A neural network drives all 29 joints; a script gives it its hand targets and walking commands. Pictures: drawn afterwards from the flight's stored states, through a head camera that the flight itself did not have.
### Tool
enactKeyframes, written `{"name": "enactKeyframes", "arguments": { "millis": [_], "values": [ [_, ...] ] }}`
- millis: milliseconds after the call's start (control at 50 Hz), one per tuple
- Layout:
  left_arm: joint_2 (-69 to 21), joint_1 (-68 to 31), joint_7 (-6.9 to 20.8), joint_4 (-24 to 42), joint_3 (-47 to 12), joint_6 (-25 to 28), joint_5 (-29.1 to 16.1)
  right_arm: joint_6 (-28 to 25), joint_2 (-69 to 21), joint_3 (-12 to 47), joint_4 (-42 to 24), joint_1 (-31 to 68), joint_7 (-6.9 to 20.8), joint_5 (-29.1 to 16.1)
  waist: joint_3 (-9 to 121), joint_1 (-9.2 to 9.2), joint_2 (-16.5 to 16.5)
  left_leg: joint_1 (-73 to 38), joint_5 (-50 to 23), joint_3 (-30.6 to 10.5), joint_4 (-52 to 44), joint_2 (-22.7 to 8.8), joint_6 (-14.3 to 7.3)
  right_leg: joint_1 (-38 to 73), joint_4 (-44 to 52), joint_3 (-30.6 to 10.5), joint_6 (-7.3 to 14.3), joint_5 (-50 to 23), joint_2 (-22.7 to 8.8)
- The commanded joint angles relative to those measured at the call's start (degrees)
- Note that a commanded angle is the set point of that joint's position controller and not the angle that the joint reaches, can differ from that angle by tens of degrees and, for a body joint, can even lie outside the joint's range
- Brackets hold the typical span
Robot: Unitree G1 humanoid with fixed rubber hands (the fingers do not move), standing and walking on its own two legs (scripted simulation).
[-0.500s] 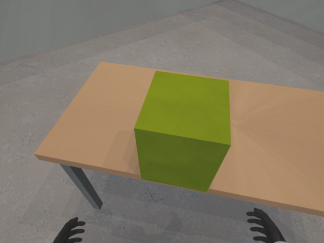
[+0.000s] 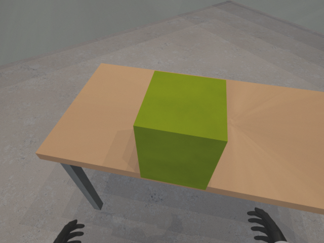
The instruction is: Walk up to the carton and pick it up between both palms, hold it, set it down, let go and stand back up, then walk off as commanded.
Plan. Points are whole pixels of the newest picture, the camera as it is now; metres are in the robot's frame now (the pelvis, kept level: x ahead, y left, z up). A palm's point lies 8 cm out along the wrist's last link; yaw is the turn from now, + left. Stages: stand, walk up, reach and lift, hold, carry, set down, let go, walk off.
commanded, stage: stand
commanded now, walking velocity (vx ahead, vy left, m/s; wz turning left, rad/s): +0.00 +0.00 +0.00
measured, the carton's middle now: (180, 131) +0.40 -0.05 +0.02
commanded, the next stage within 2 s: walk up in 0.28 s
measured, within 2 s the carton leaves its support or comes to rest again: neither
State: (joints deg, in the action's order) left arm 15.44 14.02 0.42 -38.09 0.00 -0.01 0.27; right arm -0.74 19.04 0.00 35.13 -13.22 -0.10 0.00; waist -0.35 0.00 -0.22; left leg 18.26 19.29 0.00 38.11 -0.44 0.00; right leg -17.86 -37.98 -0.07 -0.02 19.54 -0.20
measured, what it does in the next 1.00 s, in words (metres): stands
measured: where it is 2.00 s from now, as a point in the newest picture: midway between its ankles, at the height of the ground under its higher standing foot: outside the picture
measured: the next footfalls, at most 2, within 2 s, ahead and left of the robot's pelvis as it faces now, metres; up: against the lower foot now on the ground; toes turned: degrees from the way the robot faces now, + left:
none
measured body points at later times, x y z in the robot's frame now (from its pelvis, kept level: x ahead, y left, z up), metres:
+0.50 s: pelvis -0.01 +0.00 +0.00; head -0.02 -0.01 +0.45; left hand +0.12 +0.26 -0.10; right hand +0.14 -0.28 -0.08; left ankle +0.01 +0.12 -0.72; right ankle +0.01 -0.12 -0.72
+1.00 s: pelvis -0.03 +0.00 +0.00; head -0.04 +0.00 +0.45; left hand +0.10 +0.28 -0.10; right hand +0.11 -0.29 -0.08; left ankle +0.01 +0.12 -0.72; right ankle +0.01 -0.12 -0.72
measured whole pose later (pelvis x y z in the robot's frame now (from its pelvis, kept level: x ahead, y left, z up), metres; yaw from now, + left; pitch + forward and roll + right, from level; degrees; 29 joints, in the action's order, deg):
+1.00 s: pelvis -0.03 +0.00 +0.00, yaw +0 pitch -3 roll +0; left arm 18.6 14.3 0.7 -39.8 0.0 0.2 0.3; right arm 1.3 21.5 0.0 36.2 -13.2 0.6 0.0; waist -1.8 0.0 0.0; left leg 17.7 16.5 0.3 37.1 -0.2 0.0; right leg -17.9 -38.0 -0.5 0.0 17.2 -0.4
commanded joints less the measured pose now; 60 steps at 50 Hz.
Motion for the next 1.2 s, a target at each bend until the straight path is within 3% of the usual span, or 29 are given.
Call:
{"name": "enactKeyframes", "arguments": {
  "millis": [0,80,100,120,140,220,300,320,340,400,440,460,520,540,560,580,600,640,680,720,760,780,800,840,960,1020,1100,1140,1180],
  "values": [
    [15.08,-6.25,-0.98,3.52,4.77,2.73,0.73,-2.85,11.52,-4.45,-1.65,4.28,-0.22,1.25,1.77,-0.15,0.00,-2.37,-9.57,-6.08,-8.63,-5.18,-4.05,1.76,8.10,-5.29,3.95,-9.83,-5.04],
    [13.41,-5.41,-0.48,2.43,4.37,2.89,0.56,-2.24,10.55,-4.31,-1.29,3.89,-0.38,1.28,3.25,-0.69,0.57,-4.36,-12.81,-6.32,-6.99,-6.06,-4.54,2.11,7.52,-4.11,3.53,-11.41,-4.86],
    [13.49,-6.61,-0.34,3.30,4.32,3.33,1.17,-1.98,9.33,-4.11,-1.81,4.31,-0.44,0.69,2.55,-0.36,3.15,-3.15,-11.84,-4.87,-7.05,-4.70,-3.11,2.06,8.49,-4.15,3.34,-10.17,-4.59],
    [12.96,-5.89,-0.24,2.49,4.47,3.28,0.88,-2.02,10.75,-3.92,-0.95,4.13,-0.16,1.17,4.11,-0.25,-1.01,-3.13,-10.21,-5.18,-7.07,-4.75,-3.88,2.37,8.87,-5.99,3.72,-9.54,-5.26],
    [15.10,-5.75,-0.52,3.17,4.29,3.36,1.05,-2.05,8.73,-3.74,-1.73,4.60,-0.06,1.00,3.23,-0.81,2.48,-3.66,-10.92,-5.06,-8.04,-4.51,-3.07,1.92,8.31,-4.88,3.83,-9.86,-5.16],
    [12.47,-5.04,-0.32,2.74,4.44,2.79,0.75,-2.41,11.74,-4.35,-0.57,3.97,-0.57,1.64,0.89,0.30,0.32,-2.36,-9.96,-6.42,-8.62,-5.16,-4.65,1.67,8.91,-5.02,4.00,-8.59,-4.86],
    [15.08,-5.57,0.11,1.82,4.64,3.39,1.38,-2.24,11.57,-4.48,-0.25,2.23,-0.09,0.80,1.38,-1.32,2.38,-3.37,-8.78,-6.70,-9.06,-5.39,-3.66,1.63,9.07,-5.67,4.26,-8.19,-5.53],
    [12.63,-5.07,0.16,1.83,3.92,3.19,0.52,-2.18,12.18,-4.61,0.10,3.52,-0.13,0.89,1.55,0.16,0.45,-2.21,-8.39,-5.94,-8.23,-5.65,-3.80,1.60,10.77,-5.99,3.40,-7.00,-5.75],
    [13.25,-5.05,-0.20,2.20,3.61,3.08,0.57,-2.05,9.91,-3.67,-0.15,3.74,0.18,0.90,1.80,0.11,2.44,-3.08,-8.05,-5.26,-9.58,-4.99,-3.53,1.62,9.67,-5.65,3.51,-6.26,-5.26],
    [14.88,-4.90,-0.39,1.51,4.34,2.89,1.12,-2.25,10.63,-4.07,-0.07,3.84,0.19,1.27,-0.26,0.37,0.06,-3.02,-6.94,-5.35,-9.76,-4.23,-3.11,0.56,10.35,-5.82,3.57,-4.37,-5.47],
    [13.77,-5.63,-0.44,2.08,4.21,2.62,1.24,-1.97,12.34,-4.88,0.39,4.19,0.06,0.84,-0.51,0.60,3.25,-2.20,-7.65,-5.71,-9.98,-5.36,-3.40,0.90,11.13,-5.16,3.41,-7.59,-5.11],
    [17.44,-3.39,-0.50,3.00,5.42,2.79,-0.10,-1.19,14.24,-5.80,-2.75,5.31,0.16,0.86,-1.44,-0.47,1.07,-3.93,-11.14,-3.03,-5.32,-4.64,-3.55,-1.70,10.34,-10.59,3.99,-15.77,-5.76],
    [16.55,-2.07,-0.63,3.06,5.07,2.94,-0.53,-1.02,12.35,-6.00,-2.43,3.01,0.21,1.18,1.96,-0.43,3.08,-7.07,-11.26,-3.21,-4.19,-4.27,-4.07,-0.98,9.39,-11.58,4.49,-19.93,-6.77],
    [16.50,-2.93,-0.52,3.08,4.86,2.72,-0.45,-0.61,12.71,-5.76,-2.76,3.26,0.21,1.28,2.23,-0.77,4.01,-6.74,-12.56,-3.56,-3.78,-4.34,-3.26,-1.03,9.99,-11.04,4.44,-19.66,-7.02],
    [16.43,-4.05,-0.72,3.21,4.86,2.59,-0.33,-0.49,12.16,-5.88,-3.03,3.70,0.17,1.64,-0.84,-1.01,1.70,-5.90,-11.22,-2.88,-4.29,-3.95,-3.27,-3.76,9.31,-11.38,4.19,-17.96,-6.25],
    [17.12,-3.27,-0.61,3.35,5.25,2.32,-0.47,-0.42,12.89,-5.88,-3.13,3.96,0.21,1.36,-2.17,-0.07,2.76,-4.57,-9.50,-4.30,-4.99,-4.87,-3.31,-3.10,9.65,-10.39,3.73,-16.72,-5.93],
    [17.45,-2.24,-0.56,3.70,4.94,2.41,-0.74,-0.40,13.37,-5.99,-3.04,3.40,0.17,1.56,-1.27,-1.06,1.54,-6.60,-6.77,-4.76,-5.80,-5.33,-4.05,-5.78,9.97,-11.79,4.09,-11.03,-6.03],
    [16.74,-2.30,-0.55,3.66,5.10,2.25,-0.04,-0.31,12.74,-5.79,-3.15,3.07,0.45,1.44,-0.67,-0.67,0.36,-4.24,-5.21,-5.79,-8.98,-6.06,-4.92,-3.27,8.12,-8.64,3.02,-8.63,-4.17],
    [16.72,-2.17,-0.49,3.57,4.96,2.24,0.39,0.13,13.06,-5.83,-2.48,3.92,0.64,1.12,-0.72,-0.20,2.13,-2.71,-1.29,-5.75,-8.87,-5.48,-4.58,-3.49,10.33,-10.41,3.54,-4.31,-4.68],
    [16.64,-1.45,-0.39,3.17,4.97,2.16,0.08,0.29,13.81,-6.05,-2.28,4.48,0.48,1.47,-2.50,0.52,-0.57,-1.98,1.23,-5.07,-8.90,-5.27,-3.95,-3.57,11.57,-11.01,3.99,-2.94,-5.63],
    [18.39,-2.13,-0.41,3.34,5.30,2.09,-0.05,0.03,14.29,-6.09,-2.55,4.21,0.53,1.25,-4.33,-0.23,2.09,-2.25,0.78,-4.13,-8.63,-4.79,-3.76,-6.06,11.85,-11.41,3.69,-2.88,-5.66],
    [17.57,-1.44,-0.39,2.89,5.40,2.00,-0.09,-0.14,13.33,-5.72,-1.95,4.25,0.58,1.25,-4.70,0.39,-0.33,-0.77,3.07,-6.01,-9.76,-5.53,-4.59,-5.29,11.73,-11.88,3.57,-2.10,-5.35],
    [17.38,-2.11,-0.19,3.45,4.76,2.26,-0.22,-0.17,14.01,-5.98,-2.40,4.77,0.70,1.49,-5.29,0.35,0.47,-0.88,4.60,-6.56,-10.37,-5.30,-3.96,-5.91,11.92,-12.33,3.73,-0.64,-5.61],
    [18.17,-2.25,-0.30,4.14,5.08,2.29,0.06,-0.26,13.41,-5.84,-2.35,4.49,0.71,1.24,-4.45,-0.54,2.17,-1.62,4.73,-6.05,-10.11,-5.56,-4.27,-6.56,11.11,-11.51,3.74,-1.77,-4.83],
    [18.52,-2.07,-0.30,3.38,5.15,2.51,-0.04,-0.36,14.07,-6.10,-2.95,4.40,0.80,1.08,-3.50,-0.45,-0.73,-2.52,6.18,-7.36,-10.65,-6.24,-4.62,-5.82,11.05,-11.07,3.19,-1.56,-4.66],
    [18.59,-2.50,-0.27,3.52,4.83,3.00,-0.26,-0.17,14.51,-6.09,-2.38,4.29,0.81,0.90,-2.73,-0.93,3.41,-4.72,-0.50,-5.45,-7.39,-4.91,-4.08,-5.72,13.24,-13.10,3.88,-3.25,-5.53],
    [19.69,-1.59,-0.47,3.46,5.03,2.95,-0.09,-0.05,14.03,-5.90,-2.56,5.62,0.52,1.01,-1.25,-1.31,0.05,-5.77,-3.33,-4.76,-6.15,-5.59,-4.13,-6.60,10.80,-13.05,3.59,-8.82,-5.26],
    [18.72,-3.03,-0.48,2.54,4.59,2.84,0.04,0.32,14.23,-5.88,-2.16,3.93,0.67,1.07,-2.68,-1.00,3.15,-5.97,-2.13,-4.11,-6.22,-4.93,-3.81,-6.70,11.59,-12.97,3.62,-8.86,-5.52],
    [17.97,-2.42,-0.53,2.15,4.54,2.79,-0.16,0.11,14.46,-5.85,-2.49,4.31,0.78,0.97,-2.49,-0.45,1.73,-5.13,-0.72,-5.99,-7.68,-5.10,-4.23,-6.14,12.42,-13.44,3.89,-7.69,-6.39]
  ]
}}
